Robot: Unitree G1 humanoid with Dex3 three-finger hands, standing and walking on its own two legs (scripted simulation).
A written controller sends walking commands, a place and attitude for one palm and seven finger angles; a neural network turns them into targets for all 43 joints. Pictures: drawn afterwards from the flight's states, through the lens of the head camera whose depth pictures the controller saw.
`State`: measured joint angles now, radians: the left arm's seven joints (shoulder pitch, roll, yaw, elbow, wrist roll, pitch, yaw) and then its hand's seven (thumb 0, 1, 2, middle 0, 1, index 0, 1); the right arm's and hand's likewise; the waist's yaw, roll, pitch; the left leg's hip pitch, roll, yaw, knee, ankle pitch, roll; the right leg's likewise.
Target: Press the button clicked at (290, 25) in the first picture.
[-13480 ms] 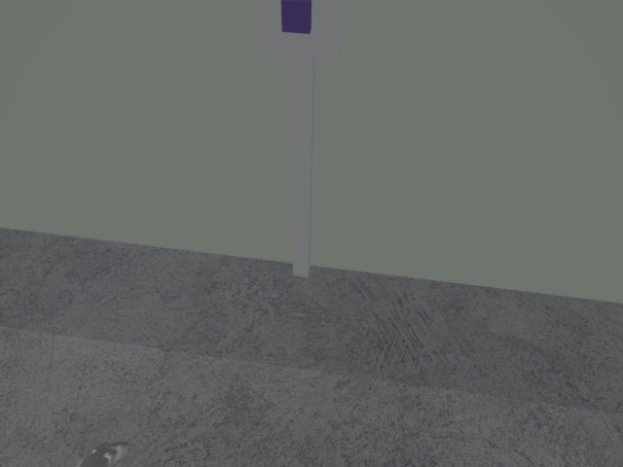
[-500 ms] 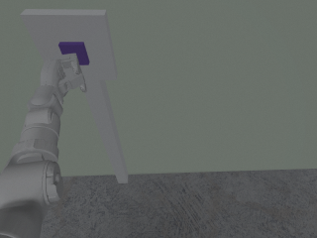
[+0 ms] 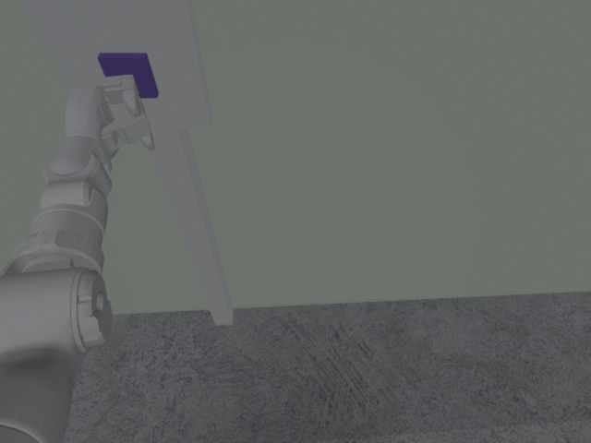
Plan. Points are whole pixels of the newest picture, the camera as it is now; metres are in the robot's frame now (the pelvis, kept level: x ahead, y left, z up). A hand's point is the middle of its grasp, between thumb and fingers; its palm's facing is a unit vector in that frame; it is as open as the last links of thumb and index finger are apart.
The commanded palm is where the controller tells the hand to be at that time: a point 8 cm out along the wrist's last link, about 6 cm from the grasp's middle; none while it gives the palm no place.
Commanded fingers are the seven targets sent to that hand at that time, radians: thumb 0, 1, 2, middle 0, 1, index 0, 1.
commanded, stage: pull the fist back off the button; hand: left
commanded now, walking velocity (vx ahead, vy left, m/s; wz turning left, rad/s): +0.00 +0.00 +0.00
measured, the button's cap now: (131, 72) +0.54 +0.20 +0.21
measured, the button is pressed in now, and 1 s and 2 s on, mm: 10 0 0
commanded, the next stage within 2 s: draw the hand back to the body in 0.94 s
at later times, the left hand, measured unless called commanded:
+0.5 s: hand (160, 135) +0.46 +0.16 +0.17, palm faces +0.03 -1.00 +0.00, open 3.1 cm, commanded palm +0.42 +0.22 +0.18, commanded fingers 0.00 0.90 0.90 -1.30 -1.50 -1.30 -1.50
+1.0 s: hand (126, 181) +0.38 +0.18 +0.17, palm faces +0.06 -1.00 +0.01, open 3.1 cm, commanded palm +0.37 +0.23 +0.18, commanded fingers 0.00 0.90 0.90 -1.30 -1.50 -1.30 -1.50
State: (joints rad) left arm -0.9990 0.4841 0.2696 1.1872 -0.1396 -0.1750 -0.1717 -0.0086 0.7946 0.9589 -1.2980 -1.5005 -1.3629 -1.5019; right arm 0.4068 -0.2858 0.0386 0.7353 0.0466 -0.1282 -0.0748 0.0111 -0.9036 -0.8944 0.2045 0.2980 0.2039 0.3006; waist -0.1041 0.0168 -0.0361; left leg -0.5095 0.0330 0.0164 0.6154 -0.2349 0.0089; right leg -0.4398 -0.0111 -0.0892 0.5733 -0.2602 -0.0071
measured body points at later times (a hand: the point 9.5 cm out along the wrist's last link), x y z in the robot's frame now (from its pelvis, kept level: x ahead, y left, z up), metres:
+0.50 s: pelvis +0.03 +0.00 +0.01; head +0.04 -0.02 +0.46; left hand +0.45 +0.21 +0.17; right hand +0.13 -0.26 -0.10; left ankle +0.04 +0.11 -0.73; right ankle +0.02 -0.12 -0.73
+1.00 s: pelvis +0.04 -0.02 +0.01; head +0.02 -0.03 +0.46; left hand +0.37 +0.24 +0.17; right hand +0.24 -0.25 -0.06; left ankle +0.04 +0.11 -0.73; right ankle +0.02 -0.12 -0.73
